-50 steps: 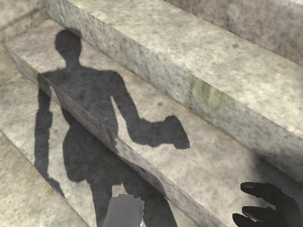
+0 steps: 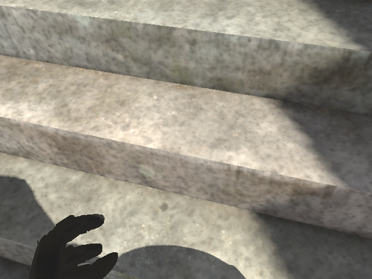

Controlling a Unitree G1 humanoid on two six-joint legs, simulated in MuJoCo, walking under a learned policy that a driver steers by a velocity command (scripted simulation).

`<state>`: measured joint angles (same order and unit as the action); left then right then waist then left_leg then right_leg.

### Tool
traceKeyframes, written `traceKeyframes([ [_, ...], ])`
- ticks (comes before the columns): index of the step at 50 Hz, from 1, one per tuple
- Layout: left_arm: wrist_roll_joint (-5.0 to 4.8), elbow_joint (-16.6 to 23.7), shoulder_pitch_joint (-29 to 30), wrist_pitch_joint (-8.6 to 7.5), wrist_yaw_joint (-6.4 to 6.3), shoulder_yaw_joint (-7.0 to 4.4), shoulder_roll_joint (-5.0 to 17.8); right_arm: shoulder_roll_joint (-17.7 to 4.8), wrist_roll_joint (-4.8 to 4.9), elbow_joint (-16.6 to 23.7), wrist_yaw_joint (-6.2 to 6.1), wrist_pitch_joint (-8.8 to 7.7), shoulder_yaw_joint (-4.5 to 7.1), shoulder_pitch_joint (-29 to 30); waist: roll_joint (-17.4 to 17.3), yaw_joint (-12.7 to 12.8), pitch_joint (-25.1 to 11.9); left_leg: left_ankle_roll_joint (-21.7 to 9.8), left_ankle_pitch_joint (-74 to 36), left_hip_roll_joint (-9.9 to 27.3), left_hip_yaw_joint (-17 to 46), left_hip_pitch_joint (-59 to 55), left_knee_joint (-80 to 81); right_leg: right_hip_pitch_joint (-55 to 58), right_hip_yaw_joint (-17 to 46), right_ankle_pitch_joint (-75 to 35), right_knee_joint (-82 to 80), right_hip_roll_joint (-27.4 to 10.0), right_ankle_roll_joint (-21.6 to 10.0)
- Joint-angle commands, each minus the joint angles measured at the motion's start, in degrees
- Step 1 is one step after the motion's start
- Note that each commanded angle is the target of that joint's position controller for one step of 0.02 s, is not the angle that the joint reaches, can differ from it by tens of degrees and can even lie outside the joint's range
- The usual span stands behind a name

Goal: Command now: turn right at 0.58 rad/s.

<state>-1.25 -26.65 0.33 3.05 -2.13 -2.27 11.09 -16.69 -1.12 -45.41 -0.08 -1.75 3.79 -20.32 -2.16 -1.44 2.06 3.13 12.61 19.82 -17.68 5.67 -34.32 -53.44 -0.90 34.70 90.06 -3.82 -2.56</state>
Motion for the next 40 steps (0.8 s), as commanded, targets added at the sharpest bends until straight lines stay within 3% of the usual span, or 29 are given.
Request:
traceKeyframes([
  [1, 1.16, 1.3, -12.7, 0.60, -2.27, -6.81, 19.9, -0.3, -0.73, 16.2, 3.70, 0.21, 0.11, 14.5, 20.6, 8.4, -18.7, -0.7, 6.6, -17.3, 23.3, 34.7, -55.3, 34.5, 54.9, 3.3, -70.6, -6.7, -6.5],
  [2, 1.53, 1.4, -5.6, 1.28, -2.95, -5.72, 17.1, 3.7, -1.40, 17.1, 3.34, 0.90, -0.98, 12.6, 20.4, 3.6, -17.1, -0.7, 0.8, -17.0, 25.6, 36.4, -65.7, 28.4, 51.2, 12.3, -69.7, -6.6, -6.4],
  [3, 1.09, -0.3, -0.6, 1.62, -2.65, -4.22, 12.9, 6.1, -2.41, 18.3, 2.05, 1.34, -1.87, 13.3, 20.2, -0.3, -9.9, -1.0, -4.3, -16.0, 24.5, 40.0, -67.5, 22.7, 41.6, 12.5, -62.8, -4.3, -6.4],
  [4, 1.12, -1.0, 2.9, 1.25, -2.14, -2.87, 7.9, 5.9, -3.81, 17.6, 0.80, 1.31, -1.90, 12.6, 18.5, -2.5, -4.1, -1.7, -11.9, -16.0, 22.7, 41.4, -66.8, 17.7, 32.5, 6.9, -53.6, -2.4, -6.4],
  [5, 1.48, -1.3, 4.9, 0.64, -1.28, -1.47, 2.7, 4.7, -4.41, 15.4, 0.23, 1.34, -1.44, 9.2, 16.2, -3.9, -2.7, -2.5, -15.9, -17.4, 21.7, 39.1, -69.5, 12.8, 26.3, 0.4, -48.0, -0.1, -6.9],
  [6, 1.56, -1.9, 5.3, -0.05, -0.68, -0.88, 1.0, 3.4, -3.93, 13.6, 0.06, 1.58, -0.84, 6.7, 13.4, -4.7, -2.6, -3.0, -19.0, -18.9, 20.3, 38.4, -71.8, 10.8, 22.7, -5.7, -45.0, 0.2, -7.3],
  [8, 2.10, -4.6, 2.0, -1.89, -0.45, -1.83, 2.9, 3.2, -3.05, 14.0, -0.52, 1.13, -0.72, 9.2, 11.0, -2.7, -4.4, -4.0, -15.7, -20.9, 20.1, 42.5, -79.2, 13.6, 25.9, -11.8, -46.7, -1.0, -10.0],
  [9, 2.28, -6.3, -0.6, -2.62, -0.80, -2.40, 4.3, 4.6, -2.90, 15.1, -0.66, 0.99, -1.23, 11.0, 8.6, -2.1, -4.3, -4.5, -14.1, -21.0, 20.9, 45.6, -79.9, 15.8, 27.8, -10.2, -47.7, -1.1, -10.4],
  [11, 2.21, -9.1, -5.0, -2.96, -1.41, -2.89, 4.6, 6.9, -2.79, 16.5, -0.58, 0.94, -2.45, 13.6, 7.0, -0.6, -4.3, -5.0, -12.9, -19.6, 21.5, 51.3, -74.9, 22.6, 27.6, -8.3, -50.2, -0.6, -11.1],
  [12, 2.10, -9.1, -5.4, -2.81, -1.95, -2.92, 3.7, 7.2, -2.91, 17.6, -0.49, 1.20, -2.90, 15.1, 5.1, -0.2, -4.8, -4.4, -13.4, -18.6, 23.0, 51.3, -70.4, 24.0, 29.1, -9.7, -51.6, -0.9, -10.7],
  [14, 2.48, -9.2, -5.7, -3.14, -2.61, -3.42, 4.7, 7.2, -2.86, 18.7, -0.23, 1.40, -3.25, 18.1, 3.4, 1.0, -6.1, -4.0, -13.6, -19.2, 21.6, 53.5, -68.1, 28.1, 31.3, -12.5, -53.9, -0.9, -11.9],
  [16, 2.68, -7.0, -4.8, -2.04, -3.94, -3.59, 6.0, 6.5, -1.26, 20.3, 0.02, 1.83, -3.64, 21.3, 4.6, 2.2, -6.3, -2.2, -4.7, -19.1, 18.8, 52.2, -56.5, 32.6, 32.8, -22.1, -58.8, -2.0, -12.3],
  [18, 3.59, -6.0, -3.7, -2.00, -4.00, -3.80, 5.5, 5.9, -1.08, 17.0, -0.38, 2.65, -3.03, 17.6, 4.5, 2.1, -9.6, -2.9, -4.5, -19.5, 16.3, 44.5, -49.8, 34.8, 29.5, -31.9, -59.8, -1.6, -10.0],
  [20, 3.96, -6.1, -4.2, -2.34, -4.00, -3.82, 5.4, 6.6, -0.39, 16.7, -0.68, 2.47, -3.06, 18.4, 6.7, 2.5, -9.1, -4.1, -2.1, -19.4, 15.8, 38.9, -39.2, 35.0, 27.2, -33.8, -61.6, -1.4, -8.9],
  [21, 4.50, -5.8, -2.7, -2.86, -3.87, -3.54, 4.6, 6.4, -0.33, 15.9, -1.29, 2.19, -2.50, 17.5, 9.7, 2.4, -10.8, -5.3, -3.9, -19.6, 16.9, 36.4, -42.4, 35.7, 29.0, -39.7, -61.4, -3.1, -10.6],
  [22, 4.58, -5.5, -2.7, -3.18, -3.74, -3.30, 4.3, 6.5, -0.28, 15.3, -1.61, 1.95, -2.36, 16.0, 9.0, 1.8, -11.2, -5.8, -3.0, -19.1, 18.0, 35.0, -40.8, 36.9, 28.1, -43.0, -60.9, -3.5, -11.0],
  [24, 4.73, -6.4, -5.2, -3.39, -3.58, -3.40, 4.7, 7.0, 0.31, 14.6, -1.26, 1.33, -2.62, 14.1, 7.3, 1.4, -10.8, -6.9, 4.4, -19.2, 17.4, 29.6, -30.5, 36.4, 25.7, -31.7, -63.5, -1.6, -10.6],
  [26, 5.06, -6.9, -8.4, -3.01, -3.03, -3.49, 4.9, 6.0, 2.13, 14.0, -1.35, 0.95, -2.57, 11.5, 7.9, 1.2, -8.2, -7.3, 16.7, -20.0, 14.7, 21.7, -13.1, 35.4, 26.1, -22.2, -67.9, 0.1, -10.8],
  [27, 4.91, -8.1, -10.9, -2.98, -2.78, -3.35, 5.1, 5.4, 2.85, 13.2, -1.72, 0.56, -2.38, 9.1, 8.3, 0.1, -7.0, -7.3, 14.9, -20.6, 12.6, 17.3, -1.8, 36.9, 26.8, -23.1, -67.5, 0.3, -10.7],
  [28, 4.32, -9.0, -11.7, -3.22, -2.36, -2.90, 4.1, 5.9, 2.57, 11.5, -2.03, -0.49, -2.47, 6.7, 6.4, -0.3, -6.3, -7.3, 6.8, -21.0, 10.8, 11.4, 7.4, 36.9, 24.8, -26.3, -64.7, 0.5, -10.2],
  [29, 2.91, -9.7, -13.2, -4.21, -1.35, -2.51, 1.9, 5.0, 1.51, 10.8, -2.37, -1.41, -2.03, 6.4, 2.1, -0.1, -6.7, -7.7, 2.0, -17.7, 17.4, 5.0, 14.5, 35.1, 20.9, -30.2, -56.0, 3.2, -7.9],
  [30, 1.70, -9.8, -13.1, -6.00, -0.03, -1.67, -1.4, 1.9, -0.39, 9.9, -2.56, -2.16, -1.66, 2.7, -6.9, -1.4, -9.6, -9.3, -3.7, -8.6, 30.0, -8.3, 15.6, 21.4, 14.6, -18.4, -41.1, 6.5, -4.2],
  [31, 0.49, -8.6, -12.9, -6.85, 1.29, -2.01, 0.6, -4.7, -1.33, 8.8, -2.18, -1.86, 0.60, -1.0, -18.5, -2.9, -11.7, -17.8, -15.3, 1.0, 48.4, -16.3, 18.6, 6.7, 6.0, -8.8, -30.1, 11.3, -1.0],
  [32, 1.82, -10.8, -12.0, -6.96, 1.43, -2.90, 3.7, -2.2, -1.89, 8.2, -1.81, -2.07, 0.91, -2.7, -8.8, -4.2, -11.7, -22.2, -6.7, 3.5, 51.6, -13.1, 18.1, 3.4, 6.3, -8.7, -11.7, 9.3, 0.3],
  [33, 2.86, -11.3, -8.1, -7.36, 1.79, -3.14, 4.2, -0.5, -1.77, 7.2, -1.40, -2.32, 0.77, -2.4, -0.4, -4.5, -8.2, -21.9, 8.2, 0.1, 47.5, -11.1, 19.3, -1.8, 7.9, -13.5, 2.9, 9.6, 0.6],
  [34, 3.84, -10.0, -5.9, -7.78, 2.09, -2.51, 2.2, -1.5, -1.93, 6.4, -1.37, -2.82, 1.10, -1.9, 2.0, -3.1, -4.3, -19.5, 16.1, -3.2, 42.5, -8.8, 19.7, -7.2, 8.4, -17.4, 12.8, 9.4, 0.3],
  [36, 4.69, -5.1, 2.7, -7.73, 2.59, 0.32, -4.9, 0.2, -0.95, 0.5, -1.15, -4.22, 0.96, -7.1, -0.6, -2.9, 0.8, -18.6, 12.1, -5.7, 36.0, -10.0, 18.3, -23.0, 8.5, -17.4, 34.7, 10.2, -2.1],
  [38, 4.35, -4.2, 3.5, -7.41, 2.26, 1.85, -6.7, 4.3, -0.71, -3.0, -0.12, -5.42, -0.12, -10.1, 2.4, -1.9, 2.3, -16.0, 11.0, -5.2, 32.5, -9.3, 17.8, -31.0, 9.3, -15.3, 43.3, 9.3, -4.3],
  [40, 4.12, -2.3, 5.3, -6.50, 2.04, 2.51, -6.7, 4.4, 0.05, -4.8, 0.30, -6.75, -0.57, -8.9, 3.1, 0.0, 4.2, -14.4, 11.2, -5.2, 29.1, -3.0, 20.9, -31.9, 7.6, -13.1, 41.9, 7.4, -4.3],
])
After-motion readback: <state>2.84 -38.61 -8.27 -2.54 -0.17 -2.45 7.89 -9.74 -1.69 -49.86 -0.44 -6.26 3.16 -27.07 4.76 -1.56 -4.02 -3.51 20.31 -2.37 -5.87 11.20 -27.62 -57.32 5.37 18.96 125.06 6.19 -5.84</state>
